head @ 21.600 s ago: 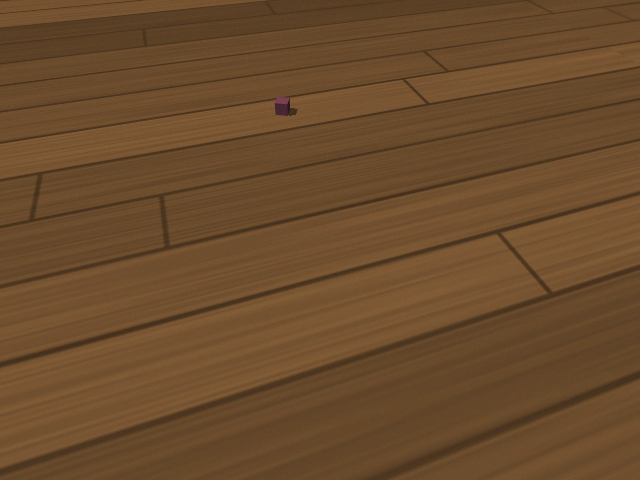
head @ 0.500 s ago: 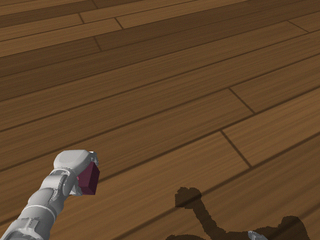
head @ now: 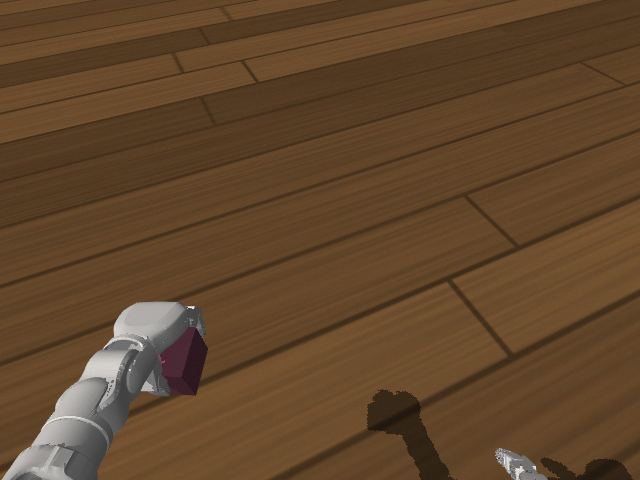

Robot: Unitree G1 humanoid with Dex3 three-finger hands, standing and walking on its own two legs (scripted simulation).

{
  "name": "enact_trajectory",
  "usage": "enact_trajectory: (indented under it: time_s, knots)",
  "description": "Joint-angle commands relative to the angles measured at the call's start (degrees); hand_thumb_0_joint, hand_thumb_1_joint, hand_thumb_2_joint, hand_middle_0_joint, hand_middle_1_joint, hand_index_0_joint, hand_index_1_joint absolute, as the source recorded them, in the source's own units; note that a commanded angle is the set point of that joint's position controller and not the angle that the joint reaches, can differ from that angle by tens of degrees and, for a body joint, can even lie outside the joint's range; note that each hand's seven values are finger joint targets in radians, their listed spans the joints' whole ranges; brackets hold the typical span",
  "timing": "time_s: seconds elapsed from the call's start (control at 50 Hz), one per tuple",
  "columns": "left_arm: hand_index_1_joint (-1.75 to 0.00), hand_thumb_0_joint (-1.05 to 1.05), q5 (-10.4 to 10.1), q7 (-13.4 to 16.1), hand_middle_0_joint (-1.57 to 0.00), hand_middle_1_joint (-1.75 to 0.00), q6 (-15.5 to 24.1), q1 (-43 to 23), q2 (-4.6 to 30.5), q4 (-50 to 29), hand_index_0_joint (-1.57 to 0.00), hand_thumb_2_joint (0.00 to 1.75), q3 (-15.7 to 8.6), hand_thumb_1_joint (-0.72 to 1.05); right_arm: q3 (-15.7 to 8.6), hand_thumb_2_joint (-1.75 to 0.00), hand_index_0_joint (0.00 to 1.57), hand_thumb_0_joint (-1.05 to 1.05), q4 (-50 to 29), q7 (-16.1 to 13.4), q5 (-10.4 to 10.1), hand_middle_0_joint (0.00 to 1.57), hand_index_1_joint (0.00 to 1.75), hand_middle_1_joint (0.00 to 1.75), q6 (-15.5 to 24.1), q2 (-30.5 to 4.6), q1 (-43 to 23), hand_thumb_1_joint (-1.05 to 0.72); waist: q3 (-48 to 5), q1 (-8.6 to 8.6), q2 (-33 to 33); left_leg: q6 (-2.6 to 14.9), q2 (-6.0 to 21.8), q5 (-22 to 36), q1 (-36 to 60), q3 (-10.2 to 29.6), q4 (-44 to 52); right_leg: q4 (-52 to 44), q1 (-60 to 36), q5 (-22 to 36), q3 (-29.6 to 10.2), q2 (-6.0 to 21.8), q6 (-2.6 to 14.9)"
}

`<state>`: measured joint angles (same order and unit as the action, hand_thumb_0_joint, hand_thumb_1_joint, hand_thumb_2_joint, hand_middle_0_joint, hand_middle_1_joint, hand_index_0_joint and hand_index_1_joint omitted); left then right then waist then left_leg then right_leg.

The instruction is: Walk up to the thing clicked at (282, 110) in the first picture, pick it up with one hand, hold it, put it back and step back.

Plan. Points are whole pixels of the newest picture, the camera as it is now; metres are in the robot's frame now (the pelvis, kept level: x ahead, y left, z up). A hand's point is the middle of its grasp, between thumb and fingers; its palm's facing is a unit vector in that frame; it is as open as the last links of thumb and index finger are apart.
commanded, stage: hold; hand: left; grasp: from above
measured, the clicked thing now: (171, 360) +0.31 +0.22 -0.08
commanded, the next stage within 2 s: crouch in 1.28 s
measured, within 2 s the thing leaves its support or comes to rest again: neither
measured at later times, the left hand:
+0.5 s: hand (158, 364) +0.28 +0.22 -0.02, palm faces -0.44 -0.02 -0.90, open 10.2 cm
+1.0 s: hand (152, 368) +0.27 +0.22 -0.01, palm faces -0.45 -0.02 -0.89, open 10.2 cm
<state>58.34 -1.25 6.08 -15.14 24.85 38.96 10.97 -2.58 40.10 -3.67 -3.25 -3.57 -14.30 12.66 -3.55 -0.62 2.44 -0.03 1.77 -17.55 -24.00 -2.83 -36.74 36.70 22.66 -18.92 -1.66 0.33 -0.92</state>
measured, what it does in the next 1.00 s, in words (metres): stands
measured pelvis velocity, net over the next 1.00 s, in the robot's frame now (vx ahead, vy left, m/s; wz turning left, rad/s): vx -0.01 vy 0.00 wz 0.00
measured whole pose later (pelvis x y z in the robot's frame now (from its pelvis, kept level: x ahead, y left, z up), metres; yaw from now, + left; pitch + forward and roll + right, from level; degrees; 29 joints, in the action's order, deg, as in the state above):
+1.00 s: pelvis -0.01 +0.00 +0.01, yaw +0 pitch +1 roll +0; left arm 56.9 -4.5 6.1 -12.4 25.3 33.1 11.5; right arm -1.1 38.7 -5.0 -4.2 -5.8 -14.1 9.4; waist -0.6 0.8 3.1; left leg -0.1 1.3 -12.8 -16.3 -3.1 -28.6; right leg 29.7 15.6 -14.7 -1.9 0.6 -0.8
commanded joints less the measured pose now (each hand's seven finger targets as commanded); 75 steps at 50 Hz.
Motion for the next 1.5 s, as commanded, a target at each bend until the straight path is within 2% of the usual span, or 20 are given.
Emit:
enact_trajectory:
  time_s: [0.0, 0.14, 0.32, 0.34, 0.46, 0.52, 0.62, 0.68, 0.7, 0.76, 0.82, 0.9, 1.06, 1.14, 1.3, 1.34, 1.36, 1.38, 1.42, 1.48]
  knots:
    - [-0.65, 0.00, -0.82, 1.45, -0.91, -0.66, 0.21, -17.67, 12.37, -11.07, -0.93, 0.78, -5.49, 0.55, -2.18, -0.90, 0.20, 0.00, -7.35, -0.56, -0.05, 0.20, 0.30, 0.30, 1.79, -8.03, -2.96, -0.90, -13.19, 0.08, -1.48, 0.85, -1.97, 16.31, 10.63, 1.03, 4.77, -6.17, -3.46, 15.64, 0.74, -2.52, 1.25]
    - [-0.68, 0.00, -1.81, 0.79, -0.89, -0.70, 0.40, -17.44, 12.65, -13.29, -0.91, 0.81, -5.88, 0.53, -1.85, -0.90, 0.20, 0.00, -8.76, -0.84, -0.27, 0.20, 0.30, 0.30, 1.37, -7.96, -4.89, -0.90, -11.43, 0.37, -1.93, 1.05, -2.28, 12.05, 11.29, 0.54, 6.97, -8.73, -3.92, 11.52, 0.39, -2.25, 1.25]
    - [-0.69, 0.00, -1.33, 0.82, -0.87, -0.69, 0.32, -16.14, 11.92, -13.09, -0.88, 0.84, -5.77, 0.47, -1.65, -0.90, 0.20, 0.00, -8.37, -1.21, -0.30, 0.20, 0.30, 0.30, 1.06, -7.63, -5.79, -0.91, -11.66, 0.25, -2.51, 1.15, -2.29, 13.53, 13.39, 0.32, 7.80, -9.55, -4.81, 13.25, 0.28, -2.18, 1.06]
    - [-0.69, 0.00, -1.61, 0.98, -0.86, -0.70, 0.49, -18.60, 12.78, -15.89, -0.87, 0.83, -5.97, 0.47, -1.64, -0.90, 0.20, 0.00, -8.30, -1.22, -0.35, 0.20, 0.30, 0.30, 1.09, -7.82, -5.89, -0.90, -12.64, 0.46, -1.49, 0.95, -2.19, 13.65, 13.77, 0.43, 8.12, -9.56, -5.18, 12.90, 0.42, -2.29, 1.23]
    - [-0.70, 0.00, -1.83, -0.02, -0.87, -0.71, 0.05, -15.29, 12.44, -13.64, -0.88, 0.82, -5.75, 0.47, -1.23, -0.90, 0.20, 0.00, -9.09, -1.27, -0.65, 0.20, 0.30, 0.30, 0.88, -7.46, -7.35, -0.91, -8.97, 1.12, -1.88, 1.06, -2.25, 10.35, 12.52, 0.35, 9.88, -11.28, -5.25, 9.23, 0.49, -2.12, 1.38]
    - [-0.68, 0.00, -2.29, -0.71, -0.86, -0.69, 0.33, -15.14, 13.01, -15.58, -0.87, 0.81, -6.19, 0.46, -1.16, -0.90, 0.20, 0.00, -9.41, -1.31, -0.62, 0.20, 0.30, 0.30, 0.83, -7.42, -7.88, -0.91, -9.72, 1.33, -1.26, 1.00, -2.17, 9.80, 13.33, 0.34, 10.40, -11.58, -5.96, 8.40, 0.52, -2.21, 1.50]
    - [-0.70, 0.00, -2.50, -1.14, -0.85, -0.71, 0.85, -16.93, 14.05, -18.03, -0.86, 0.84, -6.81, 0.45, -0.97, -0.90, 0.20, 0.00, -9.24, -1.56, -0.66, 0.20, 0.30, 0.30, 0.80, -7.33, -8.11, -0.91, -11.09, 1.37, -0.81, 0.98, -2.02, 12.55, 15.06, 0.45, 10.46, -11.41, -6.88, 11.12, 0.68, -2.34, 1.46]
    - [-0.71, 0.00, -2.83, -1.30, -0.85, -0.72, 0.72, -15.30, 12.25, -16.73, -0.86, 0.82, -5.67, 0.46, -0.80, -0.90, 0.20, 0.00, -9.44, -1.63, -0.72, 0.20, 0.30, 0.30, 0.87, -7.22, -8.30, -0.91, -9.64, 0.95, -1.98, 1.07, -2.12, 11.96, 14.63, 0.45, 10.72, -12.01, -6.30, 10.76, 0.62, -2.24, 1.32]
    - [-0.70, 0.00, -2.88, -1.23, -0.85, -0.71, 0.71, -14.53, 13.13, -17.18, -0.86, 0.83, -6.63, 0.45, -0.81, -0.90, 0.20, 0.00, -9.45, -1.64, -0.73, 0.20, 0.30, 0.30, 0.82, -7.28, -8.30, -0.90, -9.74, 1.43, -2.31, 1.20, -2.20, 11.38, 14.70, 0.35, 10.79, -12.47, -6.94, 9.99, 0.57, -2.10, 1.25]
    - [-0.70, 0.00, -2.56, -1.41, -0.87, -0.71, 0.74, -15.73, 12.79, -19.29, -0.87, 0.85, -5.92, 0.47, -0.86, -0.90, 0.20, 0.00, -9.65, -1.64, -0.75, 0.20, 0.30, 0.30, 0.73, -7.19, -8.55, -0.91, -10.86, 1.09, -1.37, 1.08, -2.25, 13.26, 15.95, 0.29, 10.84, -12.12, -7.37, 12.13, 0.50, -2.02, 1.29]
    - [-0.69, 0.00, -2.63, -1.26, -0.88, -0.69, 0.36, -14.74, 11.84, -17.96, -0.88, 0.87, -5.38, 0.47, -0.81, -0.90, 0.20, 0.00, -9.59, -1.64, -0.86, 0.20, 0.30, 0.30, 0.53, -7.10, -8.66, -0.91, -9.77, 0.91, -1.42, 1.01, -2.05, 12.64, 16.20, 0.43, 11.50, -12.41, -6.95, 11.35, 0.73, -2.14, 1.45]
    - [-0.68, 0.00, -2.16, -0.90, -0.86, -0.68, 0.30, -15.31, 13.41, -15.95, -0.86, 0.86, -6.46, 0.43, -0.61, -0.90, 0.20, 0.00, -9.30, -1.67, -0.86, 0.20, 0.30, 0.30, 0.22, -7.19, -8.79, -0.91, -8.63, 1.25, -1.28, 0.92, -1.85, 11.74, 15.48, 0.75, 12.00, -12.56, -6.83, 10.15, 0.89, -2.25, 1.58]
    - [-0.71, 0.00, -2.37, -0.95, -0.86, -0.72, 1.07, -15.90, 12.96, -17.94, -0.87, 0.86, -6.32, 0.46, -0.83, -0.90, 0.20, 0.00, -9.29, -1.68, -0.61, 0.20, 0.30, 0.30, -0.10, -7.09, -8.61, -0.91, -11.62, 1.21, -0.75, 0.95, -2.22, 14.77, 16.87, 0.48, 11.32, -12.21, -8.11, 13.28, 0.68, -2.09, 1.50]
    - [-0.69, 0.00, -2.47, -0.63, -0.89, -0.69, 1.12, -14.55, 13.07, -15.87, -0.89, 0.87, -6.61, 0.47, -0.79, -0.90, 0.20, 0.00, -9.47, -1.74, -0.75, 0.20, 0.30, 0.30, -0.52, -7.13, -8.77, -0.91, -9.54, 1.26, -1.62, 0.98, -2.21, 13.96, 15.82, 0.46, 11.42, -12.64, -7.42, 12.37, 0.77, -2.08, 1.43]
    - [-0.69, 0.00, -2.31, 0.26, -0.87, -0.68, 1.25, -15.66, 13.22, -16.26, -0.87, 0.85, -6.62, 0.45, -0.90, -0.90, 0.20, 0.00, -9.22, -1.63, -0.68, 0.20, 0.30, 0.30, -0.86, -7.41, -8.59, -0.91, -9.55, 1.07, -0.97, 0.70, -1.85, 13.29, 16.06, 0.95, 11.76, -12.32, -6.82, 11.52, 1.01, -2.30, 1.68]
    - [-0.69, 0.00, -1.97, 0.54, -0.86, -0.69, 0.99, -13.25, 12.65, -14.50, -0.86, 0.85, -6.67, 0.45, -1.04, -0.90, 0.20, 0.00, -9.21, -1.56, -0.69, 0.20, 0.30, 0.30, -0.99, -7.33, -8.44, -0.91, -9.59, 1.25, -0.89, 0.68, -1.91, 13.63, 15.99, 0.70, 11.62, -12.20, -6.94, 11.75, 0.94, -2.24, 1.72]
    - [-0.76, 0.00, -1.92, 0.45, -0.86, -0.77, 0.99, -13.80, 12.40, -15.38, -0.90, 0.78, -6.31, 0.49, -1.17, -0.91, 0.20, 0.00, -9.25, -1.57, -0.70, 0.20, 0.30, 0.30, -1.06, -7.36, -8.17, -0.93, -10.66, 0.89, -1.74, 0.95, -1.98, 14.81, 16.42, 0.61, 11.08, -12.05, -7.33, 13.25, 0.89, -2.12, 1.47]
    - [-0.73, 0.00, -1.94, 0.55, -0.78, -0.75, 1.08, -16.06, 13.00, -17.35, -0.82, 0.83, -6.30, 0.41, -1.29, -0.90, 0.20, 0.00, -9.15, -1.54, -0.68, 0.20, 0.30, 0.30, -1.02, -7.51, -8.08, -0.88, -12.28, 1.04, -1.34, 0.92, -1.93, 16.09, 16.98, 0.72, 11.02, -11.62, -8.17, 14.57, 0.89, -2.16, 1.46]
    - [-0.75, 0.00, -2.07, 0.83, -0.80, -0.75, 0.97, -14.09, 13.34, -15.61, -0.80, 0.89, -7.22, 0.39, -1.26, -0.90, 0.20, 0.00, -9.30, -1.58, -0.79, 0.20, 0.30, 0.30, -1.24, -7.45, -7.94, -0.89, -11.48, 1.30, -1.61, 1.10, -2.21, 17.01, 16.54, 0.41, 10.46, -11.83, -8.04, 15.80, 0.69, -1.92, 1.21]
    - [-0.74, 0.00, -1.74, 1.23, -0.83, -0.74, 1.20, -10.65, 11.47, -11.54, -0.83, 0.88, -6.15, 0.42, -1.10, -0.90, 0.20, 0.00, -9.07, -1.54, -0.73, 0.20, 0.30, 0.30, -1.64, -7.21, -8.22, -0.89, -8.35, 0.82, -4.36, 1.34, -2.50, 15.03, 14.51, 0.37, 10.23, -12.27, -6.63, 14.35, 0.79, -1.67, 0.94]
